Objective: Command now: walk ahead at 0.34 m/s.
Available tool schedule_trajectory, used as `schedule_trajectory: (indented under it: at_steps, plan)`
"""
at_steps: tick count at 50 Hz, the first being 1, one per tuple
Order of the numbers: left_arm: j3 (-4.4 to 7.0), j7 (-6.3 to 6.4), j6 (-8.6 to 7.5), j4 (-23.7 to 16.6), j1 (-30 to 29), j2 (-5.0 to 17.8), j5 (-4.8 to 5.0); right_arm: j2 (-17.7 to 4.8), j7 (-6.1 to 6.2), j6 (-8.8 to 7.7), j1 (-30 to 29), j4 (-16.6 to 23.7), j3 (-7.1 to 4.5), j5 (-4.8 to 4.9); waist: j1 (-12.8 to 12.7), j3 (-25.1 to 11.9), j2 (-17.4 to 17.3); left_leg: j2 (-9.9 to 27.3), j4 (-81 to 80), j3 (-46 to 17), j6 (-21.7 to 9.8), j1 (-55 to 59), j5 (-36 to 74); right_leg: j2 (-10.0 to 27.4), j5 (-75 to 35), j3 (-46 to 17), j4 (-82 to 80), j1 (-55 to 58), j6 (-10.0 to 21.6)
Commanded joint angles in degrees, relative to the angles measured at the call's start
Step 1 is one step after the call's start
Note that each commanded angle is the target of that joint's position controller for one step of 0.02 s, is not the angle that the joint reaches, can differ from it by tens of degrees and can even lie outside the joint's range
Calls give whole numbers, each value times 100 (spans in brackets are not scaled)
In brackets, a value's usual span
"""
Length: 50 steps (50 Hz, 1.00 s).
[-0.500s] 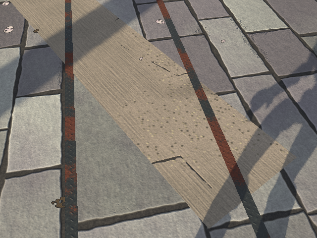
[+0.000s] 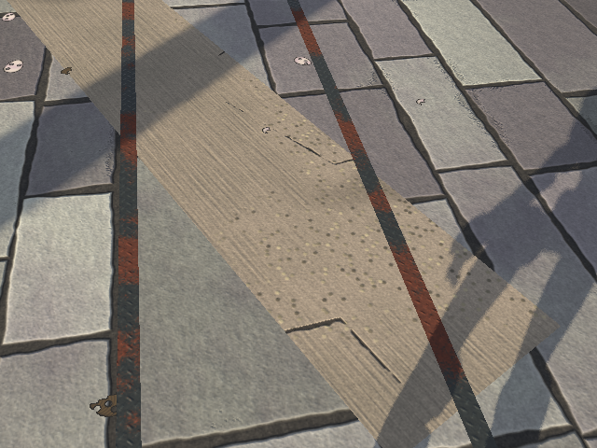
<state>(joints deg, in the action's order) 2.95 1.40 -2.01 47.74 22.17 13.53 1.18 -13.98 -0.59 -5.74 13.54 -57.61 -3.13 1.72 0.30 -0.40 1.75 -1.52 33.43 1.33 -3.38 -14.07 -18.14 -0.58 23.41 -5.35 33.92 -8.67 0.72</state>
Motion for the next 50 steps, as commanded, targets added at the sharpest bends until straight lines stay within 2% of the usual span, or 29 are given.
schedule_trajectory:
  at_steps: [1, 2, 3, 4, 6, 9, 12, 15, 18, 20, 21, 22, 23, 24, 25, 26, 27, 29, 30, 32, 35, 39, 41, 43, 45, 47, 48, 49, 50]
  plan:
    - [83, 37, -313, -926, -1159, 481, 95, -1317, -84, -114, 1692, -248, -307, -120, 830, 296, -1816, 2269, -2328, -4311, -1442, 2405, -860, -396, 882, 127, 2402, -3535, -13]
    - [133, 7, -383, -840, -977, 673, 172, -946, -81, -142, 1250, -111, -181, -167, 530, 513, -1084, 2316, -2213, -4051, -1413, 2260, -658, -32, 708, -204, 3136, -3887, 107]
    - [120, -42, -416, -726, -856, 614, 160, -757, -71, -146, 975, 24, -126, -149, 379, 537, -792, 2073, -2182, -3420, -1217, 2186, -530, 203, 165, -156, 3283, -3978, 221]
    - [125, -65, -431, -704, -918, 576, 106, -738, -70, -131, 815, 92, -101, -129, 312, 564, -602, 1930, -2275, -2951, -1053, 2096, -322, 403, -311, -30, 3165, -4054, 271]
    - [161, -124, -407, -743, -1142, 557, -7, -502, -57, -54, 812, 91, 17, -137, 280, 511, -618, 1572, -2434, -2090, -797, 1837, 656, 621, -919, 171, 2743, -3732, 208]
    - [94, -191, -341, -863, -1529, 332, -26, -624, 38, 37, 1074, 35, 38, -153, 350, 513, -654, 1315, -2542, -1326, -772, 1651, 1840, 580, -1432, 515, 1924, -3569, -28]
    - [-14, -238, -346, -1078, -2221, 164, 3, -839, 124, 80, 1129, 79, 29, -160, 490, 648, -646, 1164, -2695, -892, -701, 1125, 1941, 428, -2182, 698, 652, -2994, -126]
    - [-20, -303, -347, -1200, -2627, 281, 52, -931, 137, 76, 1345, 26, 14, -93, 545, 805, -725, 1318, -2793, -823, -718, 1011, 1786, 316, -2573, 719, 38, -2558, -84]
    - [13, -369, -377, -1294, -2779, 463, 57, -962, 135, 106, 1356, 0, -24, -48, 382, 833, -710, 1578, -2512, -776, -605, 1539, 2361, 299, -2382, 607, -313, -2502, 163]
    - [114, -372, -392, -1205, -2359, 701, 26, -1099, 132, 152, 1251, 52, -77, -77, 34, 397, -824, 1592, -1779, -638, -478, 1803, 4148, 61, -2066, 762, -363, -1718, 377]
    - [227, -339, -380, -985, -1612, 893, 23, -1107, 129, 195, 1170, 89, -80, -107, -387, -98, -842, 1421, -876, -463, -369, 1699, 5092, -114, -1998, 892, -387, -731, 549]
    - [343, -277, -352, -681, -537, 1123, 31, -1025, 132, 222, 1101, 174, -41, -163, -873, -754, -768, 1169, 416, -325, -193, 921, 4855, 110, -2003, 643, -286, 827, 767]
    - [463, -236, -323, -500, 302, 1696, -131, -399, 94, 160, 1643, 341, 138, -232, -789, -1822, 510, 424, 2731, -77, 104, -1155, 2392, 1661, -1274, -1622, -345, 3184, 1500]
    - [376, -276, -300, -371, 453, 1446, -88, -192, 43, 16, 1884, 225, 221, -118, -686, -2523, 1369, -206, 4068, -690, 185, -2107, -1285, 2418, -132, -3937, -1595, 3570, 1989]
    - [245, -289, -311, -392, -48, 1071, -44, -845, 6, -98, 1281, 411, 34, 49, -653, -1430, 926, 193, 4517, -914, 64, -2715, -1105, 2169, 327, -3452, -1864, 2709, 1644]
    - [182, -284, -322, -454, -552, 895, -46, -974, 10, -151, 700, 610, -2, 125, -510, -659, 570, 485, 4401, -703, -16, -2790, -589, 1947, -22, -2531, -1986, 1749, 1440]
    - [137, -313, -353, -466, -929, 778, -88, -868, 44, -148, 490, 658, -3, 61, -296, -225, 113, 728, 4031, -594, 4, -2565, -129, 1706, -727, -1852, -2179, 861, 1337]
    - [88, -354, -422, -439, -1267, 593, -159, -652, 79, -9, 707, 607, -25, -59, 81, -67, 240, 995, 3530, -637, 57, -1896, 285, 1330, -1390, -1088, -2492, -31, 1234]
    - [89, -366, -455, -381, -1252, 587, -134, -524, 86, 60, 793, 590, -11, -75, 150, -45, 245, 1019, 3388, -599, 99, -1774, 325, 1279, -1551, -910, -2612, -238, 1287]
    - [106, -347, -505, -232, -1116, 698, -120, -504, 110, 154, 598, 703, -18, -105, 202, 146, 192, 1074, 3006, -539, 210, -1964, 569, 1248, -1791, -596, -2807, -483, 1373]
    - [143, -241, -479, -42, -777, 878, -125, -552, 106, 148, -125, 986, -30, -178, 41, 368, 64, 1103, 1969, -516, 359, -2505, 1501, 1210, -1974, -346, -2935, -324, 1368]
    - [155, -148, -416, 157, -382, 1034, -52, -408, 17, 57, -1002, 1242, 46, -149, -269, 458, 23, 824, 466, -235, 381, -2159, 2555, 1038, -2098, 109, -2922, -189, 1144]
    - [139, -124, -357, 313, -164, 1030, -47, -381, -38, 27, -1339, 1366, 80, -152, -382, 544, -17, 671, 16, -174, 367, -1991, 2692, 1051, -2667, 232, -2677, 31, 1087]
    - [134, -101, -260, 438, -39, 1041, -52, -441, -106, -7, -1457, 1475, 70, -165, -372, 434, 88, 543, -290, -208, 265, -1871, 2543, 1162, -3403, 246, -2226, 477, 966]
    - [151, -77, -176, 474, -144, 1107, -56, -639, -149, -26, -1246, 1469, 7, -186, -186, 168, 244, 429, -485, -261, 110, -1508, 2204, 1269, -3931, 151, -1732, 843, 787]
    - [137, -57, -114, 437, -351, 1094, -57, -944, -120, -59, -260, 1156, -134, -256, 319, -412, 183, 213, -880, -70, -113, -192, 2616, 910, -4676, 289, -535, 868, 505]
    - [50, -48, -126, 349, -165, 898, -163, -1334, -77, -67, 361, 1031, -217, -341, 439, -1155, -316, 920, -495, -625, -366, 1216, 4927, 525, -3531, 524, 689, 205, 245]
    - [-177, -119, -172, 539, 897, 169, -241, -1524, -45, 28, 586, 976, -216, -386, 74, -2035, -1676, 2432, -178, -2347, -1463, 3358, 6492, -246, 506, 628, 2781, -1730, -170]
    - [-131, -142, -191, 746, 1063, 452, -83, -1082, -80, 100, 812, 941, -123, -252, 266, -2667, -1459, 2570, -525, -3058, -1729, 3363, 5591, -322, 1750, -180, 3622, -2007, -235]
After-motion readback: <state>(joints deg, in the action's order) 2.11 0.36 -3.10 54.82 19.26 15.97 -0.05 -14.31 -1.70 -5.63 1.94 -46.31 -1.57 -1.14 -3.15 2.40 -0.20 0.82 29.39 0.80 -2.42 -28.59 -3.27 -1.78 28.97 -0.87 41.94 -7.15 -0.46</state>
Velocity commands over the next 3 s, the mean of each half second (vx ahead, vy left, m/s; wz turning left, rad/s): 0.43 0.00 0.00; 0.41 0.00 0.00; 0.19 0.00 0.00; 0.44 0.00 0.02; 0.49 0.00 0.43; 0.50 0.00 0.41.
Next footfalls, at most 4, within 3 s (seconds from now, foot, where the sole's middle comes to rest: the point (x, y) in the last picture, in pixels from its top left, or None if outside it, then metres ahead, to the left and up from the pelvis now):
0.44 right None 0.38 -0.14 -0.77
0.94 left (260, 394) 0.67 0.09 -0.77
1.28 right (362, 414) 0.62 -0.14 -0.77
1.60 left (248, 382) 0.70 0.12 -0.77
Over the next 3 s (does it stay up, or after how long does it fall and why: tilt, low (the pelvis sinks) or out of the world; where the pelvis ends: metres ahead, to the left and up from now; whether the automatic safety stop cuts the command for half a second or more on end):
stays up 1.33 0.15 0.02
